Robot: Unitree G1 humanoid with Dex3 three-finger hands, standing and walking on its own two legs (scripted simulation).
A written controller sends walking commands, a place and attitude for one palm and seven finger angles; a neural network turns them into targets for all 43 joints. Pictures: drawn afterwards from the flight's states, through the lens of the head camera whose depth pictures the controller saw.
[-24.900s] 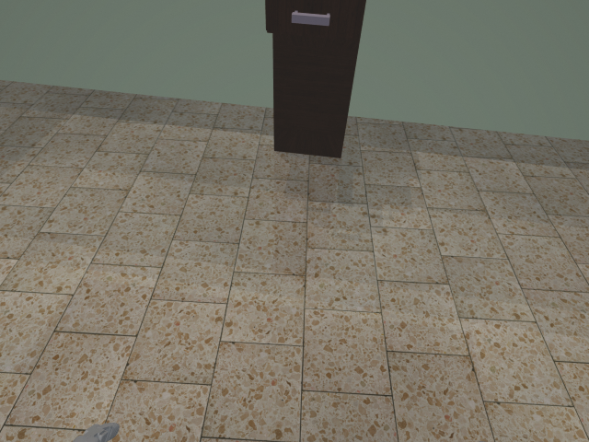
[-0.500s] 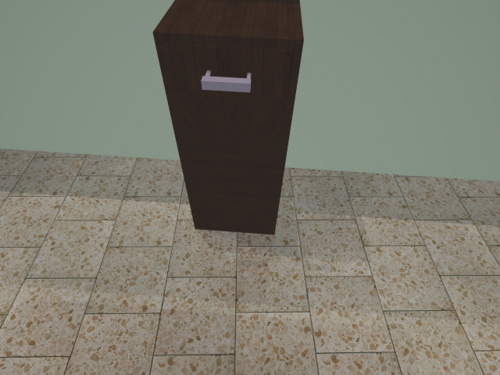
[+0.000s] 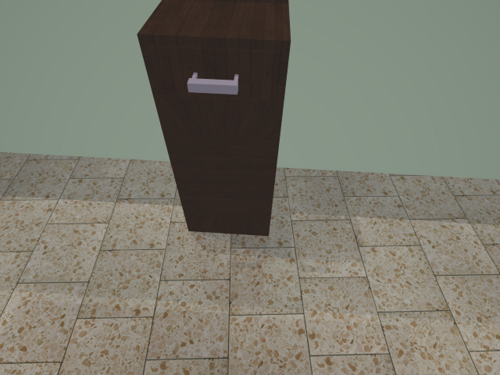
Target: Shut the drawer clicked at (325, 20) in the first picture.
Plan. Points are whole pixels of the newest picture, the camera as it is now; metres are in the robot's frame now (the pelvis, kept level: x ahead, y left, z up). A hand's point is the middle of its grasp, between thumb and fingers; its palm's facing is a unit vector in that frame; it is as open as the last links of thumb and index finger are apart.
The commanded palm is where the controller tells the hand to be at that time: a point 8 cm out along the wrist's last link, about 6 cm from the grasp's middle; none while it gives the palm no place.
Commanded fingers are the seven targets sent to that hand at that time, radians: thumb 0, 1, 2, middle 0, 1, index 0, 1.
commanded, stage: look to check the result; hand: left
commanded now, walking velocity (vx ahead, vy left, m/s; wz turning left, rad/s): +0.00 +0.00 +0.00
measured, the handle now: (214, 81) +0.80 +0.14 +0.05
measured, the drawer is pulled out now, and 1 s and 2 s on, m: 0.00 0.00 0.00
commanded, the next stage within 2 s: stand and wait in 0.32 s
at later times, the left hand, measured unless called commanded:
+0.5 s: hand out of the picture -0.01 +0.17 -0.18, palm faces +0.04 -0.98 -0.19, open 7.4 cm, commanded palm none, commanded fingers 0.00 0.90 0.90 -0.20 -0.30 -0.20 -0.30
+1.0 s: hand out of the picture +0.01 +0.19 -0.17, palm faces +0.03 -0.98 -0.22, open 7.4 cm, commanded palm none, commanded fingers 0.00 0.90 0.90 -0.20 -0.30 -0.20 -0.30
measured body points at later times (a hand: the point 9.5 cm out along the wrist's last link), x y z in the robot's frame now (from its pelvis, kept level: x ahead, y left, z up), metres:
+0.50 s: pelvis +0.00 +0.00 +0.00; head +0.01 +0.00 +0.45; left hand -0.01 +0.22 -0.16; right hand -0.01 -0.22 -0.16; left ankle +0.05 +0.13 -0.74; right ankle -0.05 -0.09 -0.74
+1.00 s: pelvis +0.00 +0.00 +0.00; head +0.01 +0.00 +0.45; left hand +0.01 +0.24 -0.16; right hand +0.02 -0.24 -0.16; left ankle +0.05 +0.13 -0.74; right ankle -0.05 -0.09 -0.74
